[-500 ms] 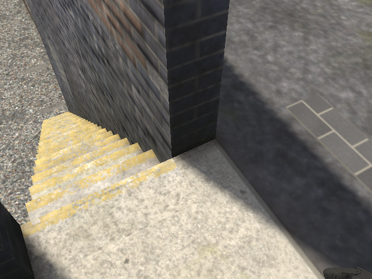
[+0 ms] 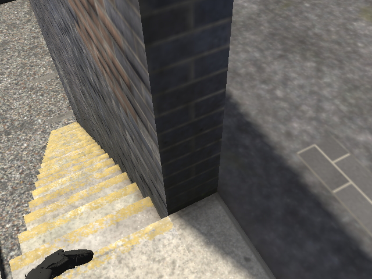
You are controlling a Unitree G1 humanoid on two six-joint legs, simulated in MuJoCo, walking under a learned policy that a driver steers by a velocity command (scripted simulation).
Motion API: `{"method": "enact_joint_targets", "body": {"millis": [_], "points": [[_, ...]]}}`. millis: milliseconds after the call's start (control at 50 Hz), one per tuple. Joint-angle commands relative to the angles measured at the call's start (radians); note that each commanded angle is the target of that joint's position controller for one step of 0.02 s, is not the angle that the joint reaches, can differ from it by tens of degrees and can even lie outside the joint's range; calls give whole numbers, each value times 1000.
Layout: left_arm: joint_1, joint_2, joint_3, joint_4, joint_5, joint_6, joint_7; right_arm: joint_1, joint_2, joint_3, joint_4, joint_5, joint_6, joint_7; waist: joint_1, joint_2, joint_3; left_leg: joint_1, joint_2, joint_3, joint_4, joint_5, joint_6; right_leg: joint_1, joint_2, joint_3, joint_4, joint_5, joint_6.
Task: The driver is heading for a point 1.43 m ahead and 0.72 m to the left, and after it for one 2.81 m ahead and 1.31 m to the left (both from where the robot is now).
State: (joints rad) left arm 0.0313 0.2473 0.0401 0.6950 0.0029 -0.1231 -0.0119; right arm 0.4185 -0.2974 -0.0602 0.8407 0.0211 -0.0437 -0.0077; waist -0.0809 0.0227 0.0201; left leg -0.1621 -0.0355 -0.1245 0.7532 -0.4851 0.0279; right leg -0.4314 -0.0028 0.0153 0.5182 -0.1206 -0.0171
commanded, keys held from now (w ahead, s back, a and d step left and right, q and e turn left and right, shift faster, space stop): w+q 0.98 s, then w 0.02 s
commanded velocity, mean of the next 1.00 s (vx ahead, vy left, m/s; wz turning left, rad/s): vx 0.25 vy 0.07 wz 0.56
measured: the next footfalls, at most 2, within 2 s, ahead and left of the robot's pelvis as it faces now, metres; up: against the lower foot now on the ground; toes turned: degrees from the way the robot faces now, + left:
left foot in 0.46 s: +0.36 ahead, +0.20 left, +0.00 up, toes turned +16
right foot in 1.12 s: +0.46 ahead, +0.01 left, +0.00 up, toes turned +41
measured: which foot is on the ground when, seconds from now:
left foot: up 0.00-0.44, down 0.46-1.00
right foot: down 0.00-0.48, up 0.50-1.00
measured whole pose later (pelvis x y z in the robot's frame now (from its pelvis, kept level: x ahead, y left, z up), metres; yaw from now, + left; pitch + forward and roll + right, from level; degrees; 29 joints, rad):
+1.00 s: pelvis +0.33 +0.11 +0.01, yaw +36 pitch +5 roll -1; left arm 0.14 0.28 -0.02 0.71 0.08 0.00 0.01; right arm 0.21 -0.30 -0.01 0.65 -0.02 -0.09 -0.01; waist -0.04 0.03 -0.01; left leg -0.34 -0.21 -0.30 0.41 -0.12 0.08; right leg -0.54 -0.05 0.07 0.89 -0.38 0.14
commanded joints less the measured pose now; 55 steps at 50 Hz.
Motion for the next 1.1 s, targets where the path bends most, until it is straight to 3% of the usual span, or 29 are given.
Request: {"method": "enact_joint_targets", "body": {"millis": [20,80,260,280,300,340,400,420,440,460,480,500,520,540,560,580,620,640,700,720,740,760,780,820,860,960,1020,1060,1100], "points": [[315,176,63,29,0,17,10,-45,-123,-20,-129,28,-37,-1,178,-220,-181,-648,58,-22,508,-14,2,676,-382,562,-225,-344,-196],[178,100,41,32,9,29,6,-96,-84,-28,-136,5,-19,5,104,-160,-24,-541,139,11,432,153,-18,384,-273,259,-301,-87,-146],[211,177,72,117,0,4,20,-258,-19,-16,-215,9,-8,39,111,-76,29,-546,159,44,151,468,-37,358,-270,-58,-374,183,-154],[234,57,17,103,106,-32,0,-142,23,27,-144,-131,-23,84,81,-52,24,-490,159,69,64,489,-12,344,-278,-96,-397,154,-200],[250,70,20,118,106,-37,-8,-183,23,18,-146,-136,-19,102,95,-77,63,-459,135,97,77,457,-3,316,-278,-109,-402,151,-197],[191,175,38,78,65,-48,-2,-282,-40,9,-195,-95,-21,110,73,-77,9,-400,105,130,-8,426,8,379,-264,-148,-329,445,-168],[247,298,87,71,70,-33,11,-196,-101,0,-138,-78,-9,99,69,-48,46,-452,80,97,-203,370,-7,598,-323,-162,-193,767,-129],[257,296,90,53,47,-52,40,-65,-119,-1,-61,-80,28,108,52,-49,73,-377,46,76,-310,361,-38,572,-324,-179,-119,932,-102],[281,270,84,44,46,-53,43,4,-137,-13,-38,-60,38,100,30,-92,-43,-216,2,111,-329,457,23,579,-315,-202,-15,1048,-93],[347,206,58,54,62,-53,32,15,-173,-29,-53,-39,36,84,24,-58,-188,15,7,91,-286,694,153,497,-261,-224,146,912,-66],[428,119,26,10,85,-79,28,16,-305,-79,-112,-12,34,60,46,143,-351,414,93,-151,-174,854,409,143,-105,-191,423,488,16],[320,91,8,-24,72,-92,1,21,-262,-59,-114,-64,13,46,-9,254,-394,529,245,-419,-286,919,526,-121,98,-132,734,-577,72],[174,51,-15,-66,52,-76,-12,15,-256,-71,-83,-89,-36,27,-61,85,-228,388,224,-333,-318,777,398,-230,47,18,774,-542,7],[133,109,-2,-76,48,-50,-6,-57,-230,-65,-70,-67,-68,25,-28,21,-77,182,223,-295,-384,685,339,-231,-10,41,763,-511,-15],[173,165,18,-72,46,-36,7,-137,-150,-35,-73,-36,-75,24,37,38,-83,61,217,-299,-431,632,326,-155,-46,53,743,-502,-18],[209,147,13,-70,70,-24,15,-197,-101,-17,-83,-19,-76,18,96,63,-75,-62,191,-278,-461,588,294,-84,-83,68,683,-454,-16],[240,128,1,-77,70,-14,24,-297,-121,-17,-159,-11,-60,31,158,28,-97,-228,142,-245,-515,539,284,77,-68,29,588,-401,7],[277,108,-8,-66,83,-4,10,-355,-152,-22,-171,-29,-62,40,199,-22,-81,-361,92,-185,-539,548,276,193,-67,-16,426,-355,24],[253,112,-23,-69,41,-9,-27,-273,-198,-44,-164,-48,-52,58,115,-10,-107,-259,66,-213,-494,468,295,236,-20,-48,185,-224,63],[161,138,-26,-92,46,12,4,-232,-202,-51,-179,-64,-83,65,47,-3,-92,-69,193,-369,-472,568,319,20,-30,21,218,-257,93],[101,157,-27,-102,34,44,54,-135,-196,-54,-170,-54,-104,46,-20,25,-143,190,339,-553,-426,841,315,-229,-77,126,321,-315,127],[112,153,-31,-106,29,68,79,-98,-170,-43,-159,-37,-114,27,-7,14,-195,273,377,-540,-352,1100,318,-319,-98,162,455,-362,143],[112,156,-37,-94,28,79,96,-109,-151,-39,-166,-50,-114,19,-13,-35,-208,254,373,-489,-331,1212,326,-347,-91,158,585,-422,162],[107,167,-34,-82,64,98,86,-132,-105,-17,-191,-68,-97,5,-17,-50,-207,155,289,-409,-333,1088,299,-352,-79,154,741,-428,177],[158,153,-31,-57,88,116,72,-194,-111,-2,-223,-62,-71,9,35,-28,-173,-23,203,-368,-376,932,253,-246,-68,117,711,-335,169],[69,79,-50,-54,80,107,18,-178,-156,2,-258,-27,-58,-11,18,27,-163,-2,66,-347,-356,758,193,-134,-29,12,359,-244,166],[76,100,-49,-26,60,95,1,-142,-187,-17,-247,-29,-42,2,-7,78,-171,96,131,-453,-344,722,221,-116,-7,19,170,-261,132],[57,112,-41,-14,43,84,6,-130,-190,-17,-222,-10,-33,3,0,85,-180,76,154,-496,-329,714,229,-59,-2,21,64,-173,90],[84,125,-34,9,28,84,8,-134,-160,2,-194,-24,-20,6,32,48,-196,4,143,-508,-350,687,216,106,-1,14,-87,-20,30]]}}
Velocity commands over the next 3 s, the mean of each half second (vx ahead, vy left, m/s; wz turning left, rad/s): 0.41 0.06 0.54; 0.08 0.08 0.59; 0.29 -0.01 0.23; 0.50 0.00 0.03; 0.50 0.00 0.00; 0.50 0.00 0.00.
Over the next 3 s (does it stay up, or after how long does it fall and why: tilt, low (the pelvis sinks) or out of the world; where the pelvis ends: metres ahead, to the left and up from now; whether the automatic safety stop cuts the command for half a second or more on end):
stays up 0.76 0.48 -0.30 its command is cut before an obstacle after 0.3 s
